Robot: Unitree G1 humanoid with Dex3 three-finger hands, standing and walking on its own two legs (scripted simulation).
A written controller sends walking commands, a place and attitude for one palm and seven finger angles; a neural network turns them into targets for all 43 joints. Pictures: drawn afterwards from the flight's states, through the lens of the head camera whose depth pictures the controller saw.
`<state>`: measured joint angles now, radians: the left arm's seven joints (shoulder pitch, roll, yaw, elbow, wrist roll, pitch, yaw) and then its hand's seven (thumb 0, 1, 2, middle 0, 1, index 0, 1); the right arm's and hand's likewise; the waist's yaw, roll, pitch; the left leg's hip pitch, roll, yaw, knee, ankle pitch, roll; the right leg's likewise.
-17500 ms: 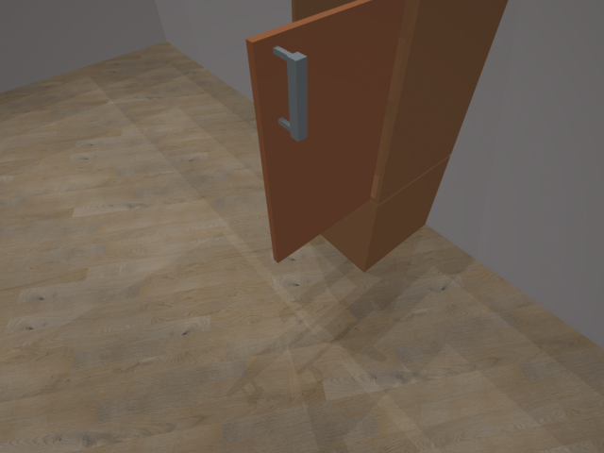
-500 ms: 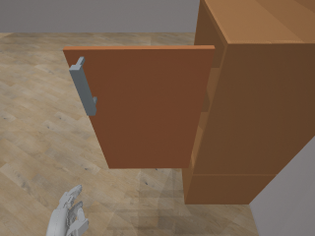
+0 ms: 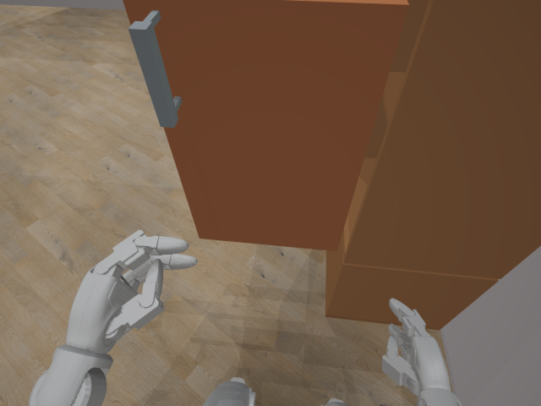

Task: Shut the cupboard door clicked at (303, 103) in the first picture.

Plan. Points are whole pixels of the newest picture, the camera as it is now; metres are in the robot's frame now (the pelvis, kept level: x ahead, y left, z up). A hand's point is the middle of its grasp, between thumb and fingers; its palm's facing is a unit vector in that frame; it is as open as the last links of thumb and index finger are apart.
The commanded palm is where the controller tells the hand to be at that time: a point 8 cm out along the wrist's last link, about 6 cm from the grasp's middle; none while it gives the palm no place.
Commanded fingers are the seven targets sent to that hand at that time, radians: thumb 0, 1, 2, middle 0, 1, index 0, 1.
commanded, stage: raise the hand and make a fist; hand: left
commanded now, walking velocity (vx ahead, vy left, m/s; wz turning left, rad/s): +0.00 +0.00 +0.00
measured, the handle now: (161, 72) +0.51 +0.22 +0.22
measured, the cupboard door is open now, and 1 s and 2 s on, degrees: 90 90 90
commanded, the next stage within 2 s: bring the fist close to the handle in 1.26 s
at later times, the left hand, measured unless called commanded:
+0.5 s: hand (121, 254) +0.25 +0.20 +0.16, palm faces -0.02 -1.00 -0.07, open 3.2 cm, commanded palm +0.22 +0.25 +0.17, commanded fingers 0.00 0.90 0.90 -1.26 -1.46 -1.26 -1.46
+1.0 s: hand (82, 187) +0.28 +0.22 +0.23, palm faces +0.02 -1.00 -0.04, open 3.1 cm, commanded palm +0.24 +0.26 +0.23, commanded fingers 0.00 0.90 0.90 -1.30 -1.50 -1.30 -1.50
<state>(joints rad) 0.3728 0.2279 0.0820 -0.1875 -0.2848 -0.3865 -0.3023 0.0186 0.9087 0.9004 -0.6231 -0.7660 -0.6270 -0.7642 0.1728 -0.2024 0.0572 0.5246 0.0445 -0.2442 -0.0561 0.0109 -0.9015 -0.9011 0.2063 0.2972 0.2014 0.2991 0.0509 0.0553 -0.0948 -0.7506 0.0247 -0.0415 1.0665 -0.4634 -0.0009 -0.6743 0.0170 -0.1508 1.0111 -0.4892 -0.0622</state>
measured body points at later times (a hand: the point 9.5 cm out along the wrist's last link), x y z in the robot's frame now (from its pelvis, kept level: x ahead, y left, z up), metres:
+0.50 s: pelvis +0.03 +0.02 +0.04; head +0.04 +0.01 +0.49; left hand +0.24 +0.25 +0.16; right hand +0.21 -0.21 -0.02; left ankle +0.04 +0.12 -0.67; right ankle +0.02 -0.08 -0.67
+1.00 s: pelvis +0.03 +0.03 +0.06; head +0.00 +0.01 +0.51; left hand +0.27 +0.28 +0.24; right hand +0.22 -0.18 +0.00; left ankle +0.04 +0.12 -0.67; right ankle +0.02 -0.08 -0.67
